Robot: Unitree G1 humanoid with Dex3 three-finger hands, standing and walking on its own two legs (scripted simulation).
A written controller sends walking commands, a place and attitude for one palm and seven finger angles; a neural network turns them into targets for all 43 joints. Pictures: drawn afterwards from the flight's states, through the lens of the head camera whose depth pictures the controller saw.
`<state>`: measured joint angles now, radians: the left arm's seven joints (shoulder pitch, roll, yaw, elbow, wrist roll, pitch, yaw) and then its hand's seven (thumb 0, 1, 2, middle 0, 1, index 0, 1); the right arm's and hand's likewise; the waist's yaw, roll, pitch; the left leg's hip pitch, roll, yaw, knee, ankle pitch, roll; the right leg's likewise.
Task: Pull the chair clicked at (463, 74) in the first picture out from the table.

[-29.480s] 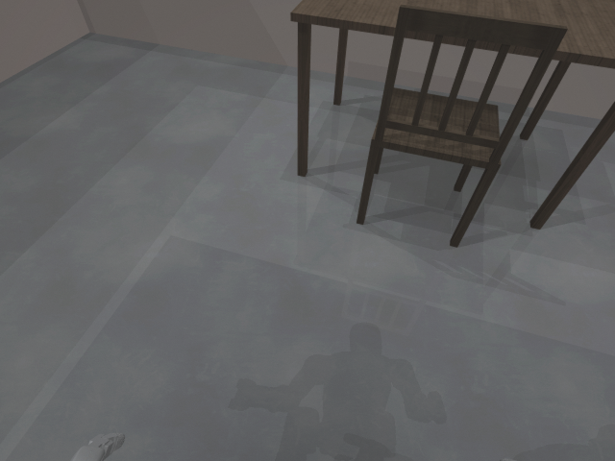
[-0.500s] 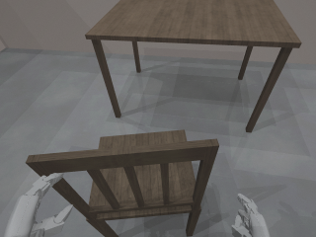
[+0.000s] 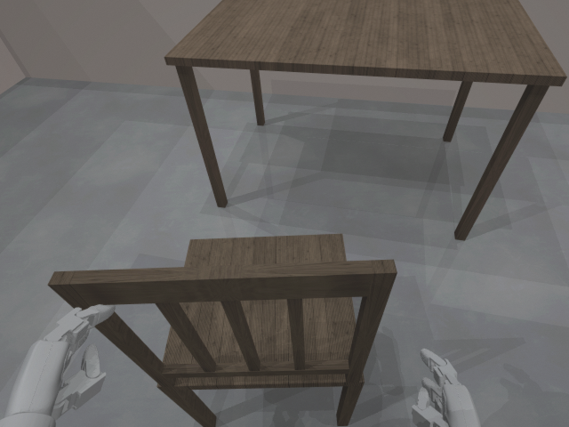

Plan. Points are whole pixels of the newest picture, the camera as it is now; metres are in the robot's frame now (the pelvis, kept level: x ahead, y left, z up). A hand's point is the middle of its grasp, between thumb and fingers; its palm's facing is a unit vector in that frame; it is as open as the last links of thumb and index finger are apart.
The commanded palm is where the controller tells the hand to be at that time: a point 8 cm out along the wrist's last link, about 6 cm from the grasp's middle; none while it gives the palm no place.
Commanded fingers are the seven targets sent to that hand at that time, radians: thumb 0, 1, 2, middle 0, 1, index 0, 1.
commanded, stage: step back with the hand held close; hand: left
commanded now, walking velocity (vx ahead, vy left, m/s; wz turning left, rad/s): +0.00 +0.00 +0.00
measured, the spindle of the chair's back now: (244, 337) +0.26 +0.13 -0.08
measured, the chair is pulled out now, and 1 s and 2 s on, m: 0.64 0.63 0.63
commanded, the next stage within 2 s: stop stepping back and stand still in 0.84 s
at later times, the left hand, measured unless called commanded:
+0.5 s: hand (22, 356) +0.12 +0.24 +0.20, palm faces +0.33 -0.73 -0.60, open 7.1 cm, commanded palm +0.06 +0.30 +0.18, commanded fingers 0.00 0.90 0.90 -0.20 -0.30 -0.20 -0.30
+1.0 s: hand out of the picture -0.05 +0.30 +0.20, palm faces +0.47 -0.66 -0.59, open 7.4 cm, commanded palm -0.10 +0.34 +0.18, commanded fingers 0.00 0.90 0.90 -0.20 -0.30 -0.20 -0.30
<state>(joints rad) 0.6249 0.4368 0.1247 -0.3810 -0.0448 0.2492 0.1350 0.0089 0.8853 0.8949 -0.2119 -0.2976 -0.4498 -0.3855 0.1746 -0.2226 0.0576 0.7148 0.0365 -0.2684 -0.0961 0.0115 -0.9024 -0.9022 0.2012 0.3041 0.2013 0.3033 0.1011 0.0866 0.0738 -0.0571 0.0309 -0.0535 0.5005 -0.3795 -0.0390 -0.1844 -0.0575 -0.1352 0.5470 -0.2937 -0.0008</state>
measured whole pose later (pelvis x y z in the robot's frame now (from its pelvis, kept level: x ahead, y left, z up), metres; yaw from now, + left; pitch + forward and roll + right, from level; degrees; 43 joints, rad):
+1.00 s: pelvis -0.22 +0.04 -0.01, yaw +2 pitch -1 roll -5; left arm 0.58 0.51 0.52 -0.64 -0.04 -0.25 0.16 0.01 0.88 0.90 -0.22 -0.30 -0.22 -0.30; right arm 0.23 -0.22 0.00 0.67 0.02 -0.15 -0.10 0.01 -0.90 -0.90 0.20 0.30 0.20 0.30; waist 0.06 0.09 0.09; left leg -0.51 0.06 -0.04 0.61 -0.10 0.00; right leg -0.21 0.05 -0.07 0.56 -0.32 0.01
